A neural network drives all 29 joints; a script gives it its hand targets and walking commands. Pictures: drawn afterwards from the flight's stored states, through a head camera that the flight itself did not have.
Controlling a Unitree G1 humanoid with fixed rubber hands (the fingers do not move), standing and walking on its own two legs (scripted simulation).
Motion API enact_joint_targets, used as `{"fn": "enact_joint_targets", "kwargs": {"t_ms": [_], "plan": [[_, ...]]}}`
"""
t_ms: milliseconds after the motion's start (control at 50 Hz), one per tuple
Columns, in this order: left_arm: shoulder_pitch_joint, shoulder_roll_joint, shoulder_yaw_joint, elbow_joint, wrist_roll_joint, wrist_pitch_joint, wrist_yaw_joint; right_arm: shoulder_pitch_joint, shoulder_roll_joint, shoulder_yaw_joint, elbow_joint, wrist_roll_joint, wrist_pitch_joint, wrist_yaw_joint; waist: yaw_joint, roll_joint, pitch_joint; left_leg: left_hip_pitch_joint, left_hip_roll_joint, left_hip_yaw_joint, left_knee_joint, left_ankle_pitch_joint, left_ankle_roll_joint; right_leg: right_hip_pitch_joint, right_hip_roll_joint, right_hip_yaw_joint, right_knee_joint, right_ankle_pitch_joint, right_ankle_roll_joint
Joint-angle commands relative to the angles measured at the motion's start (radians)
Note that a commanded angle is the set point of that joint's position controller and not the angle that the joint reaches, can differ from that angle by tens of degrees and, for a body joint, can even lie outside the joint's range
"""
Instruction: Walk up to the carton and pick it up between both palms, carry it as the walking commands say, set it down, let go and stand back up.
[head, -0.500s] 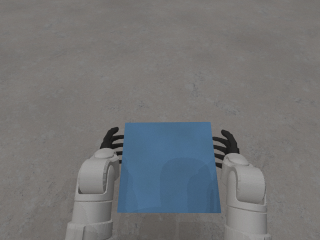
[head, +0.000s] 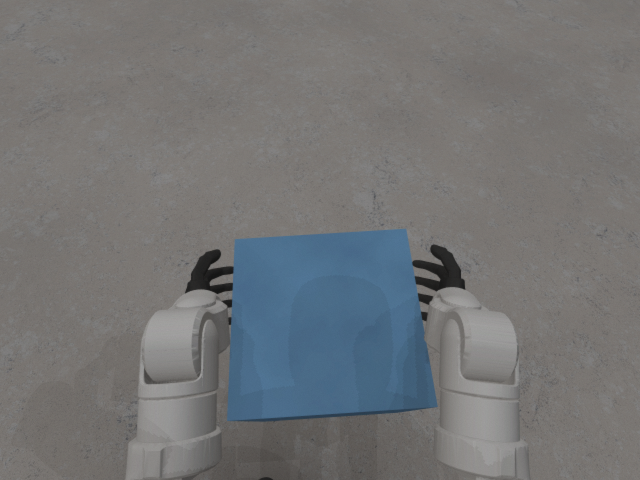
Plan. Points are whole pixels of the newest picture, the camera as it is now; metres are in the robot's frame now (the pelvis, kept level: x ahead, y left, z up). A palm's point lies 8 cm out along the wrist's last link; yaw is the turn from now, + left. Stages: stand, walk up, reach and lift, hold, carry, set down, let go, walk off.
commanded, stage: carry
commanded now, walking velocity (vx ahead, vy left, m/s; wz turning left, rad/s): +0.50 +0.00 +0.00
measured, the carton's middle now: (326, 337) +0.31 +0.00 -0.06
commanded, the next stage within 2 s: none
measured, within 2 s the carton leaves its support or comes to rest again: neither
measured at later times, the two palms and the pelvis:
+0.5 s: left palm (259, 91) +0.70 +0.13 +0.06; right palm (418, 99) +0.71 -0.15 +0.06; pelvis +0.41 -0.03 +0.01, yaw +4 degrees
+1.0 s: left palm out of the picture +1.11 +0.20 +0.08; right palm out of the picture +1.13 -0.09 +0.10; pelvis +0.82 +0.04 +0.01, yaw +2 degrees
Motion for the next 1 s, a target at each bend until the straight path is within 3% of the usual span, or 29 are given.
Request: {"fn": "enact_joint_targets", "kwargs": {"t_ms": [0,80,160,200,240,260,280,300,320,340,360,380,400,420,440,480,540,600,660,680,700,720,740,760,780,800,900,940,980], "plan": [[-0.567,-1.097,-0.703,-0.141,-0.485,-0.046,-0.399,-0.483,1.112,0.676,-0.170,0.468,-0.008,0.387,-0.022,0.112,-0.481,0.563,0.251,-0.260,-0.154,0.275,0.041,-0.239,-0.061,0.044,-0.163,0.085,0.016],[-0.514,-1.077,-0.690,-0.127,-0.483,-0.032,-0.379,-0.449,1.042,0.674,-0.178,0.470,0.000,0.388,-0.012,0.199,-0.405,0.492,0.180,-0.119,-0.230,0.140,0.053,-0.209,-0.044,-0.046,-0.382,0.221,0.055],[-0.454,-1.028,-0.674,-0.081,-0.451,-0.007,-0.375,-0.410,1.013,0.675,-0.157,0.457,0.015,0.388,-0.015,0.214,-0.324,0.482,0.130,-0.051,-0.213,0.377,0.032,-0.147,0.031,-0.166,-0.613,0.365,0.026],[-0.412,-1.005,-0.665,-0.036,-0.429,0.002,-0.385,-0.377,0.987,0.673,-0.128,0.437,0.026,0.388,-0.011,0.170,-0.291,0.464,0.154,-0.063,-0.168,0.503,0.012,-0.079,0.036,-0.170,-0.682,0.410,-0.001],[-0.422,-1.016,-0.651,-0.001,-0.429,0.010,-0.394,-0.418,0.999,0.669,-0.111,0.432,0.041,0.388,0.015,0.172,-0.371,0.488,0.141,-0.007,0.022,0.671,-0.023,0.109,0.087,-0.219,-0.755,0.383,-0.027],[-0.425,-1.006,-0.653,0.014,-0.435,0.009,-0.399,-0.404,0.984,0.672,-0.090,0.421,0.046,0.390,0.042,0.098,-0.424,0.403,0.084,0.030,0.238,0.582,-0.050,0.307,0.095,-0.209,-0.803,0.339,-0.033],[-0.385,-0.989,-0.644,0.046,-0.430,0.008,-0.402,-0.400,0.981,0.663,-0.071,0.429,0.049,0.396,0.050,-0.019,-0.508,0.191,0.059,0.010,0.462,0.276,-0.067,0.527,-0.086,0.022,-0.801,0.162,-0.046],[-0.426,-1.001,-0.656,0.065,-0.425,0.006,-0.408,-0.429,0.987,0.664,-0.057,0.435,0.057,0.403,0.019,-0.259,-0.499,-0.106,-0.059,-0.101,0.656,-0.260,-0.095,0.692,-0.316,0.457,-0.876,0.184,-0.132],[-0.422,-1.020,-0.658,0.053,-0.436,-0.007,-0.412,-0.412,1.009,0.669,-0.044,0.431,0.059,0.410,0.027,-0.283,-0.497,-0.298,-0.078,-0.186,0.873,-0.335,-0.082,0.771,-0.401,0.572,-0.906,0.245,-0.251],[-0.432,-1.028,-0.647,0.028,-0.436,-0.020,-0.423,-0.443,1.025,0.671,-0.050,0.433,0.041,0.412,0.027,-0.186,-0.486,-0.334,-0.041,-0.253,0.974,-0.314,-0.072,0.714,-0.384,0.474,-0.902,0.387,-0.242],[-0.469,-1.046,-0.639,0.012,-0.448,-0.028,-0.429,-0.461,1.041,0.683,-0.062,0.427,0.027,0.409,0.031,-0.148,-0.459,-0.339,-0.019,-0.273,0.939,-0.262,-0.063,0.670,-0.348,0.376,-0.885,0.583,-0.219],[-0.496,-1.068,-0.621,-0.004,-0.453,-0.037,-0.435,-0.537,1.080,0.708,-0.106,0.451,0.017,0.407,0.026,-0.078,-0.448,-0.303,0.032,-0.279,0.845,-0.209,-0.059,0.604,-0.324,0.241,-0.885,0.614,-0.172],[-0.546,-1.086,-0.628,-0.041,-0.468,-0.043,-0.430,-0.552,1.102,0.730,-0.135,0.457,0.009,0.398,0.027,-0.099,-0.411,-0.296,0.042,-0.273,0.766,-0.175,-0.054,0.556,-0.297,0.168,-0.905,0.585,-0.132],[-0.549,-1.114,-0.630,-0.053,-0.488,-0.039,-0.430,-0.572,1.094,0.720,-0.171,0.474,0.000,0.389,0.022,-0.086,-0.422,-0.273,0.035,-0.255,0.700,-0.145,-0.052,0.555,-0.277,0.131,-0.926,0.580,-0.114],[-0.554,-1.108,-0.622,-0.068,-0.485,-0.043,-0.428,-0.580,1.102,0.725,-0.181,0.474,-0.006,0.380,0.018,-0.126,-0.412,-0.270,0.042,-0.230,0.634,-0.128,-0.060,0.549,-0.254,0.073,-0.930,0.559,-0.105],[-0.501,-1.073,-0.614,-0.065,-0.482,-0.039,-0.427,-0.532,1.082,0.725,-0.182,0.472,-0.007,0.364,0.014,-0.168,-0.397,-0.272,0.024,-0.193,0.480,-0.102,-0.068,0.556,-0.229,0.025,-0.958,0.515,-0.114],[-0.443,-1.038,-0.624,-0.085,-0.458,-0.034,-0.413,-0.504,1.079,0.729,-0.212,0.486,-0.005,0.358,0.026,-0.130,-0.349,-0.203,-0.013,-0.112,0.194,-0.011,-0.086,0.544,-0.187,-0.078,-0.970,0.530,-0.103],[-0.404,-1.027,-0.636,-0.085,-0.420,-0.025,-0.402,-0.471,1.048,0.730,-0.197,0.477,0.015,0.367,0.036,-0.188,-0.327,-0.106,-0.040,-0.031,0.041,0.114,-0.073,0.582,-0.171,-0.128,-0.924,0.692,-0.069],[-0.431,-1.008,-0.650,-0.080,-0.417,-0.015,-0.400,-0.417,1.045,0.723,-0.116,0.471,0.027,0.381,0.005,-0.142,-0.407,0.248,-0.126,0.081,-0.044,0.171,-0.034,0.475,-0.103,-0.196,-0.650,0.950,-0.026],[-0.455,-1.013,-0.659,-0.080,-0.415,-0.014,-0.403,-0.453,1.033,0.713,-0.124,0.470,0.028,0.388,-0.025,-0.084,-0.497,0.482,-0.039,-0.045,-0.025,0.130,-0.005,0.306,-0.070,-0.185,-0.426,0.769,0.004],[-0.460,-0.994,-0.668,-0.080,-0.428,-0.009,-0.407,-0.417,1.030,0.700,-0.065,0.465,0.031,0.392,-0.036,0.122,-0.645,0.791,0.240,-0.464,-0.024,0.020,0.108,0.006,0.009,-0.149,-0.132,0.421,0.022],[-0.476,-0.999,-0.687,-0.065,-0.432,0.001,-0.410,-0.445,1.048,0.697,-0.063,0.454,0.020,0.390,-0.029,0.336,-0.645,0.924,0.362,-0.738,-0.092,0.272,0.241,-0.269,0.128,-0.071,0.099,-0.088,0.027],[-0.504,-1.002,-0.686,-0.035,-0.434,-0.010,-0.408,-0.441,1.058,0.677,-0.060,0.461,0.018,0.393,-0.032,0.263,-0.632,0.918,0.341,-0.632,-0.017,0.665,0.238,-0.350,0.078,0.029,0.230,-0.132,0.017],[-0.462,-1.027,-0.672,-0.022,-0.429,-0.021,-0.407,-0.436,1.061,0.678,-0.064,0.467,0.015,0.394,-0.038,0.182,-0.588,0.880,0.321,-0.495,0.023,0.831,0.176,-0.386,0.018,0.102,0.208,-0.090,-0.005],[-0.464,-1.034,-0.681,-0.048,-0.427,-0.031,-0.405,-0.404,1.075,0.681,-0.057,0.467,0.008,0.395,-0.043,0.107,-0.566,0.816,0.311,-0.413,0.007,0.800,0.100,-0.392,-0.024,0.100,0.091,-0.042,-0.018],[-0.480,-1.065,-0.677,-0.059,-0.436,-0.037,-0.404,-0.446,1.088,0.679,-0.092,0.466,0.002,0.396,-0.039,0.067,-0.524,0.701,0.277,-0.349,-0.043,0.633,0.043,-0.333,-0.050,0.087,-0.019,0.013,-0.017],[-0.502,-1.082,-0.696,-0.113,-0.469,-0.040,-0.388,-0.462,1.088,0.679,-0.148,0.475,-0.002,0.402,-0.008,0.182,-0.428,0.444,0.209,-0.153,-0.225,0.223,0.049,-0.179,-0.046,-0.009,-0.338,0.208,0.041],[-0.487,-1.082,-0.702,-0.121,-0.474,-0.038,-0.378,-0.454,1.045,0.681,-0.177,0.474,-0.002,0.403,-0.010,0.211,-0.357,0.434,0.132,-0.066,-0.228,0.343,0.022,-0.168,0.009,-0.110,-0.465,0.312,0.055],[-0.508,-1.079,-0.706,-0.108,-0.470,-0.016,-0.377,-0.442,1.017,0.665,-0.152,0.471,0.010,0.404,-0.006,0.233,-0.301,0.411,0.125,-0.051,-0.239,0.428,0.017,-0.122,0.013,-0.131,-0.588,0.378,0.042]]}}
